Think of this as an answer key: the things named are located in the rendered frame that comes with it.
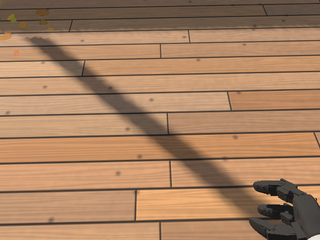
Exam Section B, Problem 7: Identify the robot right hand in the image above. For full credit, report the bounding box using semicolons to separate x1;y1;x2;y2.
248;178;320;240

